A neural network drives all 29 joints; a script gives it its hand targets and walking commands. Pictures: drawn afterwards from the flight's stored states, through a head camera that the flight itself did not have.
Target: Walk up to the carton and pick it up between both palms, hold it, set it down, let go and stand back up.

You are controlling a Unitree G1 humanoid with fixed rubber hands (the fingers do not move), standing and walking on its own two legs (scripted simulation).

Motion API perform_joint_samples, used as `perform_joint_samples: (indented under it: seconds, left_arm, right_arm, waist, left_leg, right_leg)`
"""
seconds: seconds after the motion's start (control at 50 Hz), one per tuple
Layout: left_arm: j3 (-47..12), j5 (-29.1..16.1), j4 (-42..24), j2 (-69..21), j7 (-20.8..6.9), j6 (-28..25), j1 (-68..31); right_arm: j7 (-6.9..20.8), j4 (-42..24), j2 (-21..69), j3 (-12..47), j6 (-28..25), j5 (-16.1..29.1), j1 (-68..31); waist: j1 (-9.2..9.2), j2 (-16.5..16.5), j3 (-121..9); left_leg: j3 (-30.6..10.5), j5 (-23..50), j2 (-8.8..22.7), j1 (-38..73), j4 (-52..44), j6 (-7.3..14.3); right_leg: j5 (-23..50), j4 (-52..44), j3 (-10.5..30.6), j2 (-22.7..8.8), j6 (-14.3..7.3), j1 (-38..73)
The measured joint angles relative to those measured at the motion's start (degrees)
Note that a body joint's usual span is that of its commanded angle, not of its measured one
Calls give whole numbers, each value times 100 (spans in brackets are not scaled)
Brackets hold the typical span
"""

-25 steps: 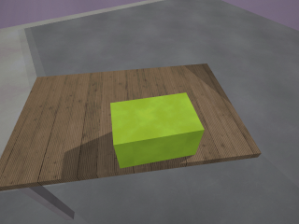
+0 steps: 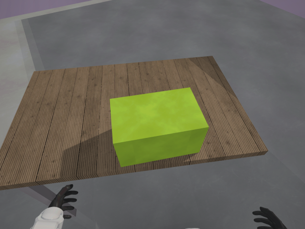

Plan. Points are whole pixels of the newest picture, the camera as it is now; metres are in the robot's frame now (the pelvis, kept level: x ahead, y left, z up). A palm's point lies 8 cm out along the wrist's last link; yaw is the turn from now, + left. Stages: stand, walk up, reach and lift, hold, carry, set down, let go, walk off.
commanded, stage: reach and lift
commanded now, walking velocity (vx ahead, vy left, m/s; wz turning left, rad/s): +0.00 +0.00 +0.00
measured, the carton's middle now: (156, 126) +0.44 +0.00 -0.04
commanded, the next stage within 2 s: none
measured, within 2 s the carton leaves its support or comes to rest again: neither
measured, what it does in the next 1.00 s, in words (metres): stands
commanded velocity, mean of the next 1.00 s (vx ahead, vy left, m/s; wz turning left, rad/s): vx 0.00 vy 0.00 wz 0.00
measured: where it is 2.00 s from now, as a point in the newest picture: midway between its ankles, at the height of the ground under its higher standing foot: outside the picture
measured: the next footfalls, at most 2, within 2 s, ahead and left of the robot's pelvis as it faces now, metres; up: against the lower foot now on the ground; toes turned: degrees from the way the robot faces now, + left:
none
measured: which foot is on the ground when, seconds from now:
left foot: down 0.00-1.00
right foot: down 0.00-1.00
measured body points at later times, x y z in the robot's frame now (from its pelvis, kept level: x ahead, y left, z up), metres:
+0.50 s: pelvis -0.02 -0.03 +0.02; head +0.02 -0.02 +0.46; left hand +0.15 +0.25 -0.06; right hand +0.16 -0.28 -0.06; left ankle +0.03 +0.11 -0.71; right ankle +0.03 -0.15 -0.71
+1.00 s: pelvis +0.01 -0.03 +0.02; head +0.04 -0.02 +0.47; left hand +0.19 +0.24 -0.03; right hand +0.21 -0.28 -0.03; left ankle +0.03 +0.11 -0.71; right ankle +0.03 -0.15 -0.71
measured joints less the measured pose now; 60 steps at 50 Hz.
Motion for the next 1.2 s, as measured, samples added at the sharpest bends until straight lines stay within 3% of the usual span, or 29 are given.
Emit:
perform_joint_samples:
  seconds: [0.12, 0.28, 0.4, 0.6, 0.76, 1.2]
  left_arm:
    - [-1, 0, -101, 0, 0, -168, 240]
    - [1, 1, -263, 0, 112, -929, 1003]
    - [1, 1, -280, 0, 181, -1457, 1124]
    - [1, -78, -303, 0, 183, -2102, 1123]
    - [1, -252, -303, 0, 234, -2626, 1132]
    - [1, -589, -301, -225, 260, -4214, 1401]
  right_arm:
    - [84, -300, 22, 0, -37, 233, 1]
    - [85, -612, 243, 2, -263, 383, 13]
    - [-4, -873, 527, 2, -330, 384, 86]
    - [-137, -1509, 846, 1, -329, 400, 234]
    - [-83, -1607, 847, 0, -428, 702, 238]
    - [91, -1676, 848, 76, -1353, 1582, 238]
  waist:
    - [1, -61, 0]
    - [29, -229, -35]
    - [134, -281, -41]
    - [138, -294, -132]
    - [165, -341, -301]
    - [259, -341, -558]
  left_leg:
    - [0, 103, -3, 30, -174, -44]
    - [0, 499, -25, 134, -760, -125]
    - [1, 769, -73, 234, -1133, -156]
    - [1, 908, -146, 308, -1355, -158]
    - [1, 936, -151, 308, -1511, -174]
    - [2, 932, -151, 308, -1681, -198]
  right_leg:
    - [65, -108, -1, 0, 2, -1]
    - [331, -465, -9, -6, -19, -1]
    - [468, -612, -14, -39, -66, -1]
    - [497, -653, -14, -101, -89, 0]
    - [531, -814, -14, -104, -89, 3]
    - [531, -989, -15, -101, -93, 5]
